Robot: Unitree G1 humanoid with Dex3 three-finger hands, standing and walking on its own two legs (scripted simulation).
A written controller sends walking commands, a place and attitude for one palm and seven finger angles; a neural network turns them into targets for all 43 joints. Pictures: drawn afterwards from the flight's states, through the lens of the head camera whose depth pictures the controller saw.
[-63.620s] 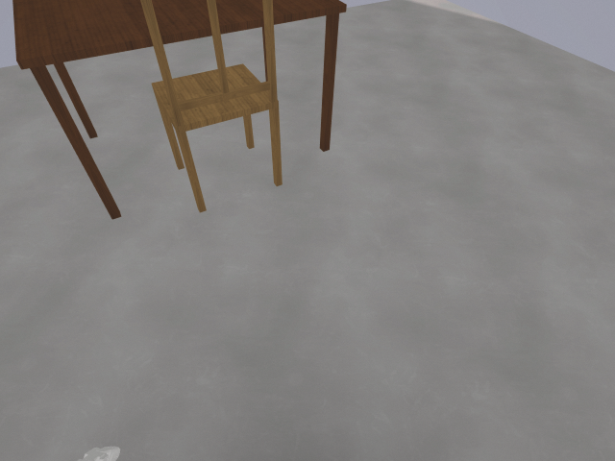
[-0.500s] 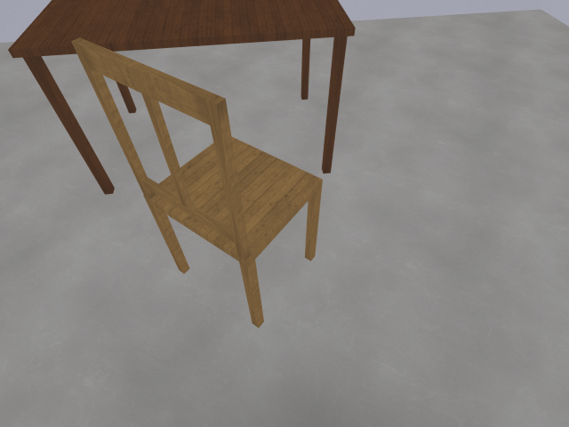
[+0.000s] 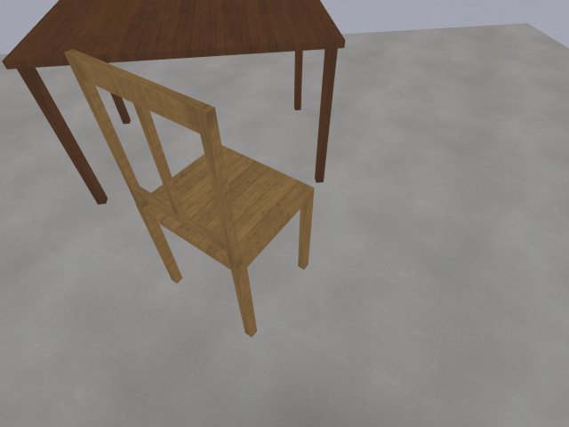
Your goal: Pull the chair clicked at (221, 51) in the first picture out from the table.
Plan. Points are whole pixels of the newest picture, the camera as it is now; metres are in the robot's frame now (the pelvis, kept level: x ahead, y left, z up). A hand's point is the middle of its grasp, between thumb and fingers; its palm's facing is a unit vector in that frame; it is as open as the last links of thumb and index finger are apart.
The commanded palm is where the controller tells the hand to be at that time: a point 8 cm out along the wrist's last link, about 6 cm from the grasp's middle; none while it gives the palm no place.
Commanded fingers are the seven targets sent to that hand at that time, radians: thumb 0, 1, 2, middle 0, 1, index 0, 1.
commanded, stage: look to check the result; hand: left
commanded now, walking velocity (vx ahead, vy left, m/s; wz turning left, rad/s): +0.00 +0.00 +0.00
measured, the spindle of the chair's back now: (162, 166) +0.68 +0.33 -0.06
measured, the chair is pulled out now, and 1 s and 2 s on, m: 0.55 0.55 0.55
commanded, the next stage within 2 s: stand and wait in 0.72 s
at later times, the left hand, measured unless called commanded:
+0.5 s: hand out of the picture -0.02 +0.15 -0.17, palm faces +0.06 -0.98 -0.17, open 7.4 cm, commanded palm none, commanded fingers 0.00 0.90 0.90 -0.20 -0.30 -0.20 -0.30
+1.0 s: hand out of the picture -0.01 +0.14 -0.17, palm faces +0.06 -0.98 -0.17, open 7.4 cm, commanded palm none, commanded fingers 0.00 0.90 0.90 -0.20 -0.30 -0.20 -0.30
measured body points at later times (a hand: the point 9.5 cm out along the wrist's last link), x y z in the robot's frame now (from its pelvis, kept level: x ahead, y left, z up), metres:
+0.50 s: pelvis +0.01 -0.01 +0.00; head +0.02 -0.02 +0.45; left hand -0.02 +0.20 -0.16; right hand -0.02 -0.21 -0.17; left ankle +0.01 +0.12 -0.74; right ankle -0.01 -0.11 -0.74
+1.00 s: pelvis +0.02 -0.01 +0.00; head +0.03 -0.02 +0.45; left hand -0.01 +0.19 -0.16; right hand -0.01 -0.22 -0.17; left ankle +0.01 +0.12 -0.74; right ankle -0.01 -0.11 -0.74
